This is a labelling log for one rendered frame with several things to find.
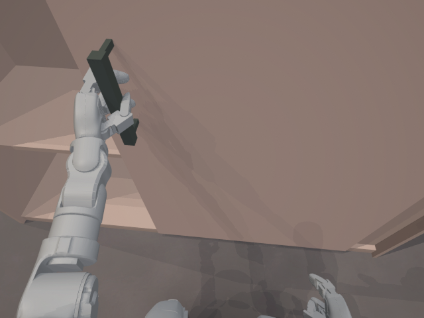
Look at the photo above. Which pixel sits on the robot left thigh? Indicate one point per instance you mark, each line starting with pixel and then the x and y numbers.
pixel 167 309

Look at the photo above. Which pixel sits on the robot left forearm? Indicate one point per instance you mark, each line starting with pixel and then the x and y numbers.
pixel 72 240

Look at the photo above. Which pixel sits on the left robot hand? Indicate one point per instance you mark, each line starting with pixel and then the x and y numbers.
pixel 90 110

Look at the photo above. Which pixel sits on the robot left upper arm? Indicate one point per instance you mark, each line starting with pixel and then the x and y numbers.
pixel 62 295

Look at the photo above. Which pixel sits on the wardrobe door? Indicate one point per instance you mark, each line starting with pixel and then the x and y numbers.
pixel 402 220
pixel 289 122

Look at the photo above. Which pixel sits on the right robot hand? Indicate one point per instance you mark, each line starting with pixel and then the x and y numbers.
pixel 334 306

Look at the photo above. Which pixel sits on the handle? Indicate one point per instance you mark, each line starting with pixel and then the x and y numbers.
pixel 104 75

